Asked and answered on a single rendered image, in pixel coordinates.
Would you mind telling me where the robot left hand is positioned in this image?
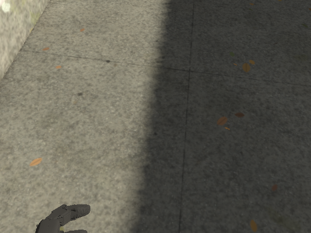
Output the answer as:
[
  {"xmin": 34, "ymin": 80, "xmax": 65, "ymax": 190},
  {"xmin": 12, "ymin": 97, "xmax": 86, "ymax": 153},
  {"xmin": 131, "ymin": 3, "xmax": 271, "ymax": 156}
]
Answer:
[{"xmin": 35, "ymin": 204, "xmax": 90, "ymax": 233}]

